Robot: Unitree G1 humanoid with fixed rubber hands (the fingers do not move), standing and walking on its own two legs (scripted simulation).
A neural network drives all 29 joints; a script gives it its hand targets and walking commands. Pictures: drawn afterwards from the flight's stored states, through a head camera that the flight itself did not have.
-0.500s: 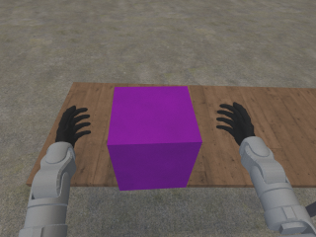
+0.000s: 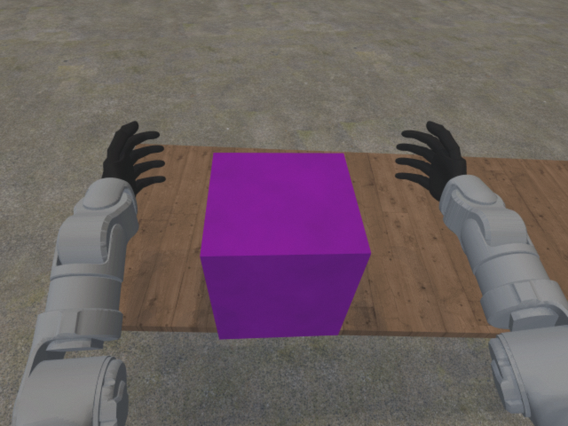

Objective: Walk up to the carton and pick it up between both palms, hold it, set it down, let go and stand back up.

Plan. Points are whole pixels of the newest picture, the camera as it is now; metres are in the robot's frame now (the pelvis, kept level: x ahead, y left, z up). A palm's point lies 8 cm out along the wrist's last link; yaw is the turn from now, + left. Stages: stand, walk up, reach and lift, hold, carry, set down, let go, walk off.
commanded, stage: reach and lift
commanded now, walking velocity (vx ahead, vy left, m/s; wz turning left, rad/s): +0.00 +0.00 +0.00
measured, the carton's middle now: (279, 249) +0.41 +0.02 +0.00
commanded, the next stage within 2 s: none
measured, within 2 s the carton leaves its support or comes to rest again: neither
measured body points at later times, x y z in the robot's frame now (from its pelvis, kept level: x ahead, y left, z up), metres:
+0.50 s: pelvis -0.01 +0.01 +0.00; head +0.03 +0.02 +0.44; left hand +0.40 +0.23 +0.08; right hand +0.43 -0.16 +0.08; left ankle +0.01 +0.12 -0.75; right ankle -0.01 -0.09 -0.75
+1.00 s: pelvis -0.01 -0.01 -0.02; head +0.04 +0.01 +0.43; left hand +0.40 +0.21 +0.04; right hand +0.45 -0.16 +0.06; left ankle +0.01 +0.12 -0.75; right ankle -0.01 -0.09 -0.75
